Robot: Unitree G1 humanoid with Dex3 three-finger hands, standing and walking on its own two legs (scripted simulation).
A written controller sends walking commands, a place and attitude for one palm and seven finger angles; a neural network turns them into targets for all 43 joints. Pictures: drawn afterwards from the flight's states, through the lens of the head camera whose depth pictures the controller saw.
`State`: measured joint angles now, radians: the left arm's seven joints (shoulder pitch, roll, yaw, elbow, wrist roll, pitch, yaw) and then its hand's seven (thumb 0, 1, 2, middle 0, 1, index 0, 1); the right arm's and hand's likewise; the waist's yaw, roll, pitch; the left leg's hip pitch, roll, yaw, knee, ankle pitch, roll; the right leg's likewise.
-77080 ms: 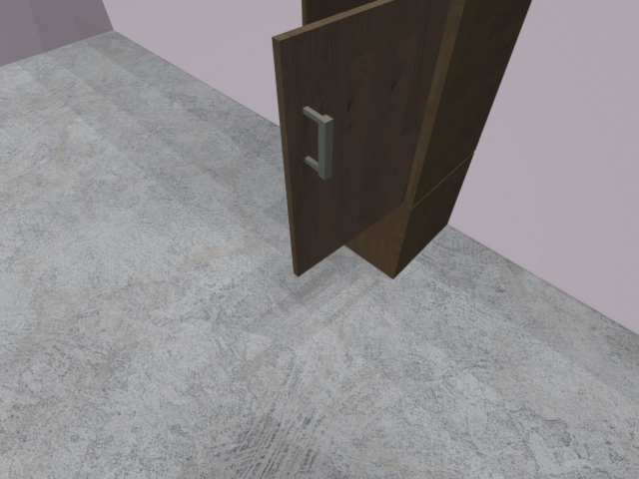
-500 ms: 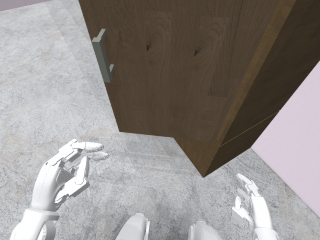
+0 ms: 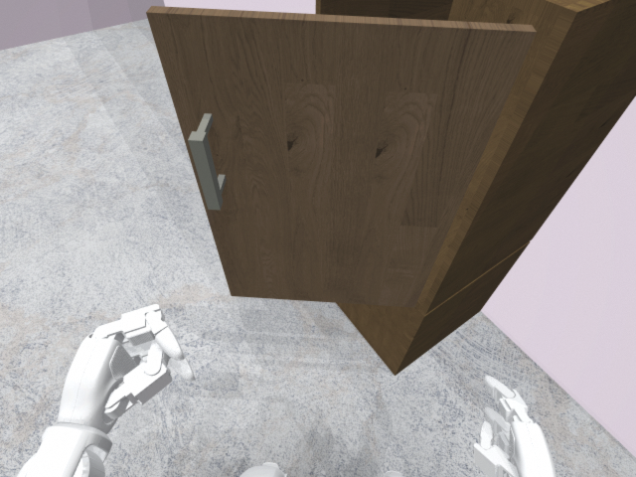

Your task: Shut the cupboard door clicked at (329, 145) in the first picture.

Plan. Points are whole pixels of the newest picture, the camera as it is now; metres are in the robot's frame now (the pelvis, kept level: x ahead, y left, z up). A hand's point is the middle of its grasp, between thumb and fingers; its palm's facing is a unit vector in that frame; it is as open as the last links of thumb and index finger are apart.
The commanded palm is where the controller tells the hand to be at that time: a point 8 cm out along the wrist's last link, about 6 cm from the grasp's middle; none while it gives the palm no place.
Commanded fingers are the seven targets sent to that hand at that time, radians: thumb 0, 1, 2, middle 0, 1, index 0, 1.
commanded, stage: raise the hand and make a fist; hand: left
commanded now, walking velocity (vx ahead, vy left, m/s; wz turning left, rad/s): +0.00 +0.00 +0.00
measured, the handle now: (210, 163) +0.49 +0.19 +0.12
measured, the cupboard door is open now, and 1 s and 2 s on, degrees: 52 52 52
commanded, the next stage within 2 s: bring the fist close to the handle in 0.78 s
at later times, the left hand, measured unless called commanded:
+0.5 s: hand (150, 323) +0.24 +0.19 +0.13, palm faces +0.01 -1.00 -0.05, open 3.1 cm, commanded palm +0.21 +0.24 +0.12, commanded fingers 0.00 0.90 0.90 -1.30 -1.50 -1.30 -1.50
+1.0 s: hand (173, 335) +0.23 +0.17 +0.12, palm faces +0.01 -1.00 -0.05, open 3.1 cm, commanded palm +0.22 +0.22 +0.12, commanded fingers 0.00 0.90 0.90 -1.30 -1.50 -1.30 -1.50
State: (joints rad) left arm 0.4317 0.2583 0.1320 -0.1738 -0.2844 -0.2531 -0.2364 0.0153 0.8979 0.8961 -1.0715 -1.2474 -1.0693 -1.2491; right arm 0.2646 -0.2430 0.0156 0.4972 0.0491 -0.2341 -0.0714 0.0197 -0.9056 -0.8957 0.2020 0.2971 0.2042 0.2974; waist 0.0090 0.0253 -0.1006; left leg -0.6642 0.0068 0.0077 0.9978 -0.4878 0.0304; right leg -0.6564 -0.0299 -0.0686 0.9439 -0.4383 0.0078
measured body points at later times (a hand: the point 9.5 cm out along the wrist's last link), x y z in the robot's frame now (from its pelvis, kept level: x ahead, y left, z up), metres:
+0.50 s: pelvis +0.01 -0.01 +0.03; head +0.01 -0.02 +0.48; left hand +0.23 +0.24 +0.14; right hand +0.18 -0.23 -0.05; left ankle +0.01 +0.10 -0.68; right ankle +0.02 -0.13 -0.68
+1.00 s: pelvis +0.00 -0.02 +0.03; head +0.01 -0.04 +0.48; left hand +0.23 +0.22 +0.13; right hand +0.18 -0.24 -0.05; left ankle +0.01 +0.10 -0.68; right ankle +0.02 -0.13 -0.68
